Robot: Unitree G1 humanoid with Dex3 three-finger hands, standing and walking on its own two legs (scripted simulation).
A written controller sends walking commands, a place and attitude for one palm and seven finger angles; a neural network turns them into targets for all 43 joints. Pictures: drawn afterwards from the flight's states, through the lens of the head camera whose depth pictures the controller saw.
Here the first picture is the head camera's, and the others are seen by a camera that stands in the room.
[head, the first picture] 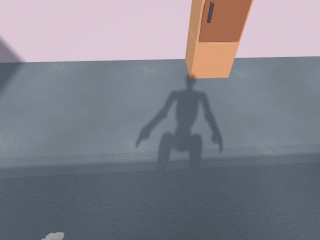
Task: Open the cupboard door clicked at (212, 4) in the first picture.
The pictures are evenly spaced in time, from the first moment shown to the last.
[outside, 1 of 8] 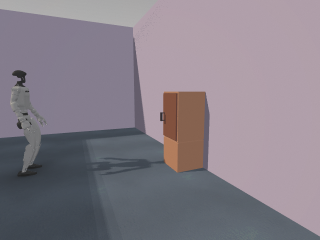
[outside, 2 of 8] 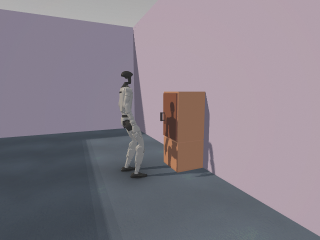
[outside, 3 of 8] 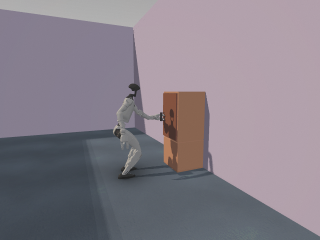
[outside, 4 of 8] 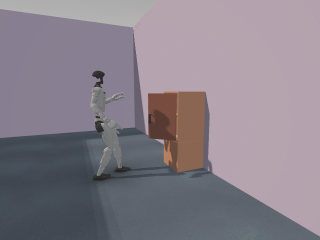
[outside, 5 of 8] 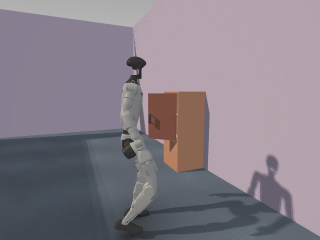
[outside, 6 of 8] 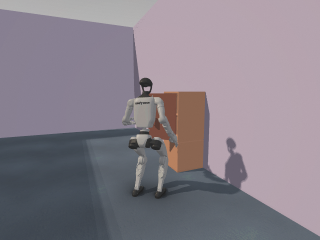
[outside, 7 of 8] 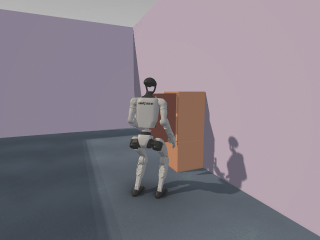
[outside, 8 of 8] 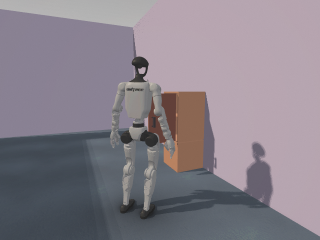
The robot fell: no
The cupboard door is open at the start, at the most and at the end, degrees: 0 96 96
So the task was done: yes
